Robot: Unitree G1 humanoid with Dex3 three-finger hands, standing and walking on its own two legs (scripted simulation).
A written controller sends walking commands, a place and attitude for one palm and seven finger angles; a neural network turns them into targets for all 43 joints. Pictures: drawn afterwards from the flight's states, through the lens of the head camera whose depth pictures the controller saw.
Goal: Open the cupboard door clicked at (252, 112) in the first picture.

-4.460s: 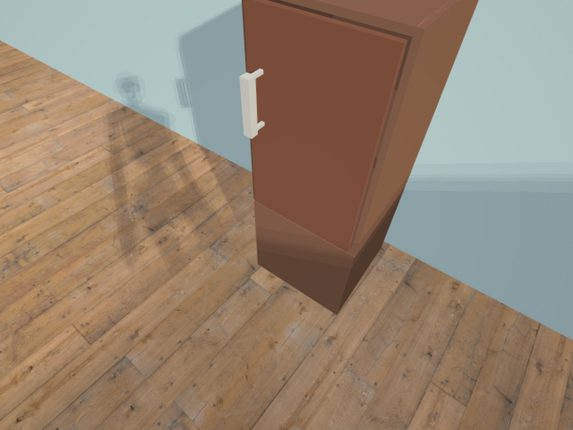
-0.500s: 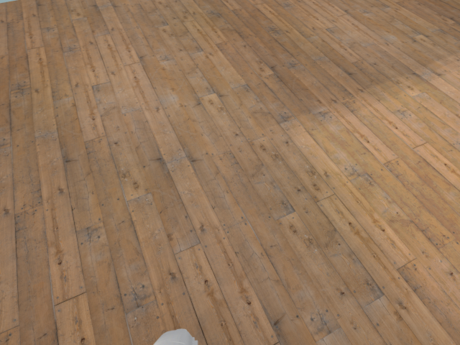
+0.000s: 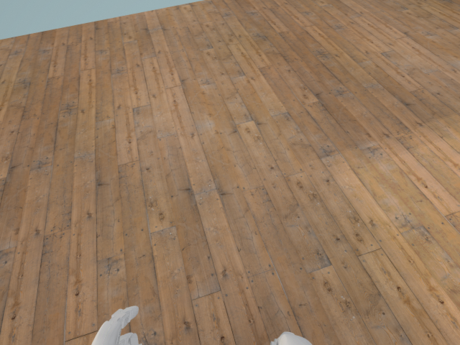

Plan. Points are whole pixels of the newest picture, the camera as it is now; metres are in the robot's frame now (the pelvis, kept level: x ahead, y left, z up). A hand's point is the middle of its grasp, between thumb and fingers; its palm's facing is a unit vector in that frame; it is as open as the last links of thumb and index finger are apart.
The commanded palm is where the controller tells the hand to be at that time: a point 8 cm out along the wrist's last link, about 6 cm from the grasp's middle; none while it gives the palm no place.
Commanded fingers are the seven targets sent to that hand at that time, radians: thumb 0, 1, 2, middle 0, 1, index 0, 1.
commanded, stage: walk around to get in front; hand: left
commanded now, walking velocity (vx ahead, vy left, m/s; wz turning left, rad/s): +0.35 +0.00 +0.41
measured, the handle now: out of the picture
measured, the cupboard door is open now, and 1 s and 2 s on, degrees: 0 0 0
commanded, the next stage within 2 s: turn to face it in 0.74 s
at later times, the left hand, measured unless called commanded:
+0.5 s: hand out of the picture +0.09 +0.21 -0.18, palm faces +0.29 -0.95 -0.14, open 7.4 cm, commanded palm none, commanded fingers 0.00 0.90 0.90 -0.20 -0.30 -0.20 -0.30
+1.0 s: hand (139, 188) +0.51 +0.28 -0.15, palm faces +0.15 -0.97 -0.19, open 7.4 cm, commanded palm none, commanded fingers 0.00 0.90 0.90 -0.20 -0.30 -0.20 -0.30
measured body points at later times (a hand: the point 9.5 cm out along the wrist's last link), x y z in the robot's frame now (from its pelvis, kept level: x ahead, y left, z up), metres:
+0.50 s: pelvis +0.20 +0.06 +0.00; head +0.24 +0.09 +0.44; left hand +0.08 +0.26 -0.16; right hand +0.39 -0.14 -0.13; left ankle +0.26 +0.14 -0.72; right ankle +0.10 -0.10 -0.67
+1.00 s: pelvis +0.42 +0.08 +0.01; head +0.45 +0.09 +0.46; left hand +0.50 +0.33 -0.13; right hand +0.36 -0.15 -0.14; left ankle +0.27 +0.15 -0.72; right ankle +0.53 +0.00 -0.72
